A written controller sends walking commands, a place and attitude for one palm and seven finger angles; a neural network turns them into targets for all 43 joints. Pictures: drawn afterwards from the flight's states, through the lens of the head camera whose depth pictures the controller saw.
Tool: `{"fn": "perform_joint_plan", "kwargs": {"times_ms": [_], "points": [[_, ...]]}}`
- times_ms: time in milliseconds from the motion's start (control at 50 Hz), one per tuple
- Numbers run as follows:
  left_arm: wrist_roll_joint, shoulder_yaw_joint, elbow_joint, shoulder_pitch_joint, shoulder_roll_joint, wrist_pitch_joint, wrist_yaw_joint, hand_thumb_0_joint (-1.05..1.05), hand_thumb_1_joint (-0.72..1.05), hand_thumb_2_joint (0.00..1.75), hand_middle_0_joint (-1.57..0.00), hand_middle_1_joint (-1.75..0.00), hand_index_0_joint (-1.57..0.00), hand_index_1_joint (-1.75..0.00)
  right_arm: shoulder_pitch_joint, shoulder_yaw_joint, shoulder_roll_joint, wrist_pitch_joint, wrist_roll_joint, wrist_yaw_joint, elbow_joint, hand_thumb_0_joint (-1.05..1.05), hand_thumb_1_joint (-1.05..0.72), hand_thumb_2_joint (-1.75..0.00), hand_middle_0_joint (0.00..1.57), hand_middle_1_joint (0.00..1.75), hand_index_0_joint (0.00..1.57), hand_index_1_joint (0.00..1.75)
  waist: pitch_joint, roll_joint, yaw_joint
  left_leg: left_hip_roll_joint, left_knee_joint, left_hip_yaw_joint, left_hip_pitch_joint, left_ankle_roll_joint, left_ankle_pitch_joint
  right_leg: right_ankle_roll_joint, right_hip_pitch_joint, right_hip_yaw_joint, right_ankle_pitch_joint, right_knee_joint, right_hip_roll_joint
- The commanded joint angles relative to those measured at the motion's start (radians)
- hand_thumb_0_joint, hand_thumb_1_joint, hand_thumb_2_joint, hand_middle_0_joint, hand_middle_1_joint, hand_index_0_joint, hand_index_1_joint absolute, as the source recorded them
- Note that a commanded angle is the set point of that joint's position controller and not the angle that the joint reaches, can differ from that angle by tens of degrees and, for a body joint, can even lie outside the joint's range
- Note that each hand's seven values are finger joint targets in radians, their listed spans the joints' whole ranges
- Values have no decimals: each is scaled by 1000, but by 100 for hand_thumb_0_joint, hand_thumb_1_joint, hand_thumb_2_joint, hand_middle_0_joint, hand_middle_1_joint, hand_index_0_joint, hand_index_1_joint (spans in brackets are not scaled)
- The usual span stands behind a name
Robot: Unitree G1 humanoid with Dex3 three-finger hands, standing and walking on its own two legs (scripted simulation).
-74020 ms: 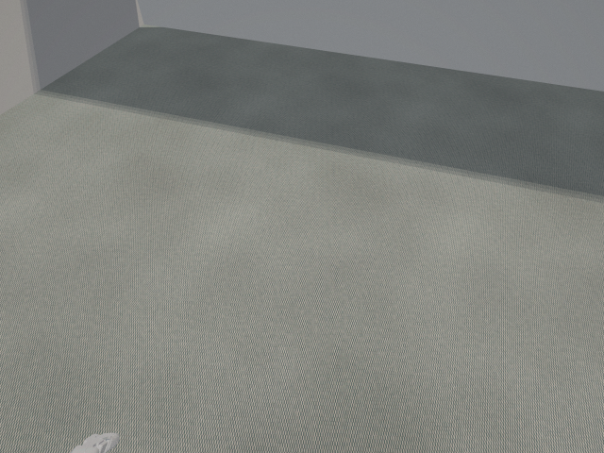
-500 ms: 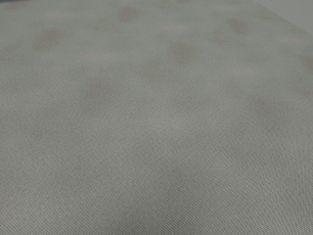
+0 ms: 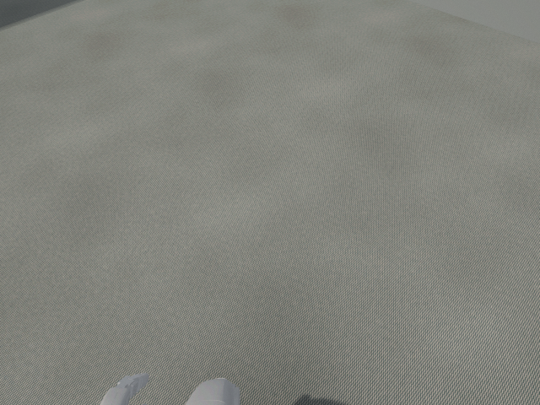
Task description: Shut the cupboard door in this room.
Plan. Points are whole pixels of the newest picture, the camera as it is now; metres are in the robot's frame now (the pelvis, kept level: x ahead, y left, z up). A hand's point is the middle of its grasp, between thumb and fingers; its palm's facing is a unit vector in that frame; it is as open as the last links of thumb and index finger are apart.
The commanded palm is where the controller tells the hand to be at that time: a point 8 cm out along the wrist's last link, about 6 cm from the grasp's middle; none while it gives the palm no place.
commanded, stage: turn to face it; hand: left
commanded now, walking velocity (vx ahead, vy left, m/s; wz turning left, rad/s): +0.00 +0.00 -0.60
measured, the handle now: out of the picture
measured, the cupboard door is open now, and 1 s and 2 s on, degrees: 53 53 53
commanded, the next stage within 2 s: none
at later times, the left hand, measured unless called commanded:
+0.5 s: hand (159, 378) +0.18 +0.21 -0.16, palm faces -0.28 -0.94 -0.21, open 7.4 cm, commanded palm none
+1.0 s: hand (200, 349) +0.23 +0.15 -0.18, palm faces -0.54 -0.82 -0.19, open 7.4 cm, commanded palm none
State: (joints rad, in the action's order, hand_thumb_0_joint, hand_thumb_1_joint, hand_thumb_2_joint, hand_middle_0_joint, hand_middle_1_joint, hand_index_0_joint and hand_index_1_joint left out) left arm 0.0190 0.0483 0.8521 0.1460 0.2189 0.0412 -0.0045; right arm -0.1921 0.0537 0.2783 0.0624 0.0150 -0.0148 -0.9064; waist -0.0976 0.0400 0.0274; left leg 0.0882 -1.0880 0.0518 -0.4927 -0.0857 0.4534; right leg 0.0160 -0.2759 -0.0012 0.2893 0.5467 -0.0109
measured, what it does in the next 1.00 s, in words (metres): steps on the spot, turning right: left foot, then right foot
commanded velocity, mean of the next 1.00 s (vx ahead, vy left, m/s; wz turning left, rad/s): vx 0.00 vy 0.00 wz -0.60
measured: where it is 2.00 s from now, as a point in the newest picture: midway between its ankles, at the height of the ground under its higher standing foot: outside the picture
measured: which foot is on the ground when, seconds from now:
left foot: up 0.00-0.18, down 0.20-0.60, up 0.62-0.92, down 0.94-1.00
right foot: down 0.00-0.20, up 0.22-0.58, down 0.60-0.94, up 0.96-1.00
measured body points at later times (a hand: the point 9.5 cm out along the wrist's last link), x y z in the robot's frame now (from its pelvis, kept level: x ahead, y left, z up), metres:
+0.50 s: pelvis +0.02 +0.03 +0.01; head +0.07 +0.03 +0.45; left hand +0.19 +0.26 -0.14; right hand +0.00 -0.23 -0.12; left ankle +0.04 +0.14 -0.73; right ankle -0.04 -0.10 -0.68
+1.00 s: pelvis +0.04 +0.03 -0.01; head +0.10 +0.03 +0.44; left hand +0.26 +0.19 -0.16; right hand -0.03 -0.24 -0.12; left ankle +0.11 +0.11 -0.73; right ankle -0.05 -0.08 -0.71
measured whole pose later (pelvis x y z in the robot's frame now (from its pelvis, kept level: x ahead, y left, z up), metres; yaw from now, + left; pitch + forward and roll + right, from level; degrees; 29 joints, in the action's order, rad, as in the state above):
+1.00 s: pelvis +0.04 +0.03 -0.01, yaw -35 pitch +2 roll -1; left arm 0.01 0.07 0.89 0.18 0.26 0.07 -0.01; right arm -0.17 0.02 0.22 0.01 0.02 -0.02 -0.86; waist -0.07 -0.05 0.00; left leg 0.06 -0.62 0.09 -0.35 0.02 0.31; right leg -0.02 -0.39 -0.09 0.47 0.81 -0.05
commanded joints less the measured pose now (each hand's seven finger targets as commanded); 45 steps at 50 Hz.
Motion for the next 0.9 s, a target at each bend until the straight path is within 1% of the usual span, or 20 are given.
{"fn": "perform_joint_plan", "kwargs": {"times_ms": [0,100,140,160,180,200,260,300,460,520,540,560,580,600,620,660,700,760,820,880], "points": [[8,64,-65,12,223,-18,11,0,90,90,-20,-30,-20,-30,18,15,49,-27,-1,-1,103,0,-90,-90,20,30,20,30,133,-174,-31,-19,115,-12,2,-9,-47,166,83,-241,-426,-177,232],[10,72,-59,4,234,-11,8,0,90,90,-20,-30,-20,-30,-21,13,51,-44,-9,-9,106,0,-90,-90,20,30,20,30,157,-208,-15,-56,391,-8,127,6,-74,151,61,-322,-399,-126,219],[-2,66,-63,-21,200,-3,6,0,90,90,-20,-30,-20,-30,-97,15,74,-61,-9,-16,79,0,-90,-90,20,30,20,30,177,-142,24,-38,650,-19,343,19,-248,72,-67,-291,-303,-35,150],[-10,53,-74,12,141,4,0,0,90,90,-20,-30,-20,-30,-109,27,150,-70,1,-18,81,0,-90,-90,20,30,20,30,195,88,18,145,761,-215,444,80,-283,9,-198,-194,-56,112,23],[-12,46,-95,29,107,4,-9,0,90,90,-20,-30,-20,-30,-130,39,229,-68,13,-23,95,0,-90,-90,20,30,20,30,185,306,19,372,810,-404,452,202,-407,-39,-301,-38,333,362,-53],[1,49,-91,-4,142,9,-11,0,90,90,-20,-30,-20,-30,-129,37,226,-69,20,-28,91,0,-90,-90,20,30,20,30,180,249,35,405,799,-414,398,251,-449,-45,-304,-65,345,544,-16],[4,62,-55,1,129,12,-32,0,90,90,-20,-30,-20,-30,-9,17,147,-73,18,-30,126,0,-90,-90,20,30,20,30,118,135,-23,282,754,-169,331,218,-568,-67,-303,-27,203,670,40],[1,57,-51,-7,104,20,-37,0,90,90,-20,-30,-20,-30,-35,18,132,-71,19,-29,109,0,-90,-90,20,30,20,30,131,120,-14,246,734,-82,377,206,-624,-77,-286,-1,165,620,40],[3,43,-71,-55,76,12,-40,0,90,90,-20,-30,-20,-30,-84,45,157,-61,17,-13,58,0,-90,-90,20,30,20,30,148,182,19,286,671,30,411,204,-644,-56,-137,98,149,245,28],[2,45,-57,-11,92,3,-36,0,90,90,-20,-30,-20,-30,-67,52,172,-57,13,-8,54,0,-90,-90,20,30,20,30,154,164,-14,276,586,72,350,152,-593,-31,13,121,8,26,10],[4,53,-40,56,121,-3,-31,0,90,90,-20,-30,-20,-30,-45,54,168,-55,8,-5,62,0,-90,-90,20,30,20,30,169,107,-51,247,494,107,281,110,-515,-13,129,100,-105,-90,27],[13,66,-25,114,210,-13,-19,0,90,90,-20,-30,-20,-30,-48,46,114,-51,-2,4,80,0,-90,-90,20,30,20,30,193,-115,-79,162,318,167,109,47,-296,47,294,-105,-252,-181,192],[9,80,-6,161,293,-22,-6,0,90,90,-20,-30,-20,-30,24,21,45,-45,-2,5,133,0,-90,-90,20,30,20,30,150,-343,-113,11,94,140,-124,4,195,159,308,-377,-560,-208,393],[-1,81,-4,187,312,-17,4,0,90,90,-20,-30,-20,-30,71,14,63,-32,-1,-6,152,0,-90,-90,20,30,20,30,136,-257,-129,15,-34,2,-160,12,193,213,255,-381,-613,-200,412],[3,87,-6,138,287,-24,17,0,90,90,-20,-30,-20,-30,59,16,58,-33,-3,-14,140,0,-90,-90,20,30,20,30,161,-360,-94,18,-95,-43,-221,8,155,217,284,-401,-595,-193,370],[-1,67,-41,24,218,-18,22,0,90,90,-20,-30,-20,-30,32,20,84,-36,-2,-10,104,0,-90,-90,20,30,20,30,159,-258,-44,44,-86,-59,-158,-5,12,183,234,-259,-528,-162,284],[1,57,-54,5,209,-24,16,0,90,90,-20,-30,-20,-30,10,16,61,-29,1,-1,88,0,-90,-90,20,30,20,30,160,-199,-25,18,-14,-26,-69,-13,-41,163,150,-201,-521,-161,243],[8,60,-51,1,224,-20,13,0,90,90,-20,-30,-20,-30,6,16,55,-27,-1,1,93,0,-90,-90,20,30,20,30,133,-180,-24,-7,105,-12,-15,-13,-48,167,100,-238,-391,-186,236],[10,67,-49,9,238,-16,8,0,90,90,-20,-30,-20,-30,14,13,47,-38,-5,-2,108,0,-90,-90,20,30,20,30,131,-194,-33,-38,285,-2,55,-4,-36,171,76,-294,-395,-159,229],[2,67,-50,-32,225,-7,7,0,90,90,-20,-30,-20,-30,-88,13,55,-53,-8,-11,81,0,-90,-90,20,30,20,30,155,-176,20,-57,578,4,259,7,-210,101,-15,-304,-348,-67,181]]}}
